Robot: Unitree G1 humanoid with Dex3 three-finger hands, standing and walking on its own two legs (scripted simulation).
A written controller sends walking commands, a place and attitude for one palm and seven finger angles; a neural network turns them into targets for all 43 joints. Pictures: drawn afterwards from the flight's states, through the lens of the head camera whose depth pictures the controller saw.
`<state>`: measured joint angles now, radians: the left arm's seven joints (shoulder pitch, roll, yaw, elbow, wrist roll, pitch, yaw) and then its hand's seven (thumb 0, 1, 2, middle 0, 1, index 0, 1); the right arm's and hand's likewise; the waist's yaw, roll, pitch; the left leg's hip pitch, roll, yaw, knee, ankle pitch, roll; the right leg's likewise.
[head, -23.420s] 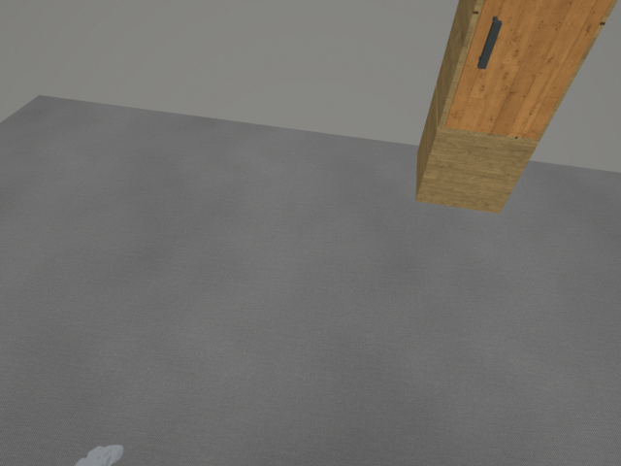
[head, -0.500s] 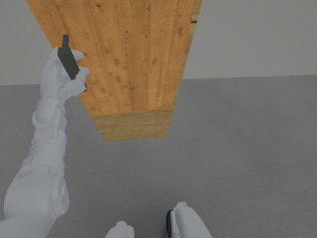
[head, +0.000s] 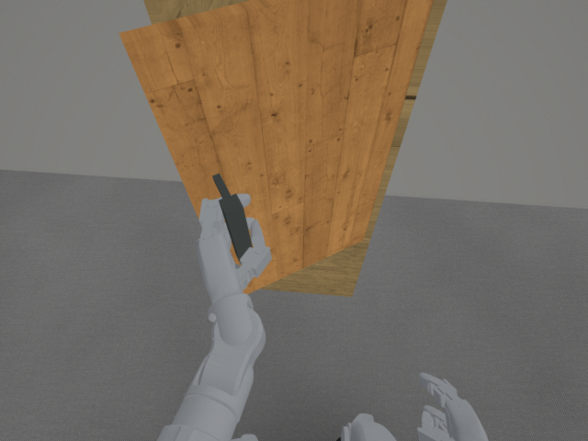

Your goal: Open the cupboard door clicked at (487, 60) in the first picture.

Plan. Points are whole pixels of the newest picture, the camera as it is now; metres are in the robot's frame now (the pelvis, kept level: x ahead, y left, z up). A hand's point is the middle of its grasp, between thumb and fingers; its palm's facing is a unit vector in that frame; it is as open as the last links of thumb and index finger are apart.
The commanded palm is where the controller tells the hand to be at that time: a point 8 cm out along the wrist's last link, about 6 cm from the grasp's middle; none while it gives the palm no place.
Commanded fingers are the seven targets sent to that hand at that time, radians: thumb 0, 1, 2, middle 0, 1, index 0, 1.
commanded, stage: pull the door open along its arc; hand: left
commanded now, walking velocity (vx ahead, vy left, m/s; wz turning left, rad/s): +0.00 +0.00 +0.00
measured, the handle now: (233, 221) +0.40 +0.11 +0.04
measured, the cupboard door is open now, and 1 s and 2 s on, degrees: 32 47 51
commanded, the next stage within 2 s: open thumb and fingers to let go in 0.28 s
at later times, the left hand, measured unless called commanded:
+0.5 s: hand (296, 284) +0.31 +0.02 +0.05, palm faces +0.32 -0.95 -0.06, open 6.5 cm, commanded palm +0.25 +0.05 +0.04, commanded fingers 0.00 0.41 0.69 -0.37 -1.30 -0.37 -1.30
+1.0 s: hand (297, 292) +0.29 +0.01 +0.06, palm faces +0.32 -0.95 -0.03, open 13.9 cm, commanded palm +0.25 +0.05 +0.04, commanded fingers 0.00 -0.50 0.30 -0.22 -0.70 -0.22 -0.70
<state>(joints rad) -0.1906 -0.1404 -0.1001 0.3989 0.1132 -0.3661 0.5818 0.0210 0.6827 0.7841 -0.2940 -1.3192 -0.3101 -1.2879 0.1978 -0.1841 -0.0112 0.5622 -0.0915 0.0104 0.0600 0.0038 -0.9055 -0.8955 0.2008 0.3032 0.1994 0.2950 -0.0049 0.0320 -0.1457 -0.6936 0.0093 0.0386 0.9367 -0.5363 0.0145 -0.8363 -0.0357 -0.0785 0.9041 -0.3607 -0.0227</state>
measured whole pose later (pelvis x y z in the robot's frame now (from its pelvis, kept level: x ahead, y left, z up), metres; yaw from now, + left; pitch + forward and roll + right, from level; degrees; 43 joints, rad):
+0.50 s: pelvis -0.01 -0.04 +0.00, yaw +2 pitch +13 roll +2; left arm 0.00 -0.10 -0.26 0.21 0.10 -0.24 0.59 0.01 0.61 0.76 -0.34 -1.30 -0.35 -1.32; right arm 0.13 -0.19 0.01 0.59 -0.08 -0.03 0.03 0.01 -0.90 -0.90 0.20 0.30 0.20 0.30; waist -0.01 0.04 -0.13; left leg -0.63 0.02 -0.01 0.93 -0.52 -0.04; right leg -0.78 -0.03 -0.13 0.94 -0.39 -0.08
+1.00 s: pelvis -0.04 -0.04 -0.01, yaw +2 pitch +12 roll +2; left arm -0.10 -0.12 -0.22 0.32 0.09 -0.32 0.60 0.00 -0.41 0.34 -0.28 -1.08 -0.28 -1.08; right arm 0.19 -0.20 -0.01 0.61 -0.08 -0.06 0.01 0.01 -0.90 -0.90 0.20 0.30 0.20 0.30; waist -0.02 0.04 -0.12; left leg -0.68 0.01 0.01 0.95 -0.49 -0.03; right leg -0.83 -0.04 -0.11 0.95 -0.35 -0.07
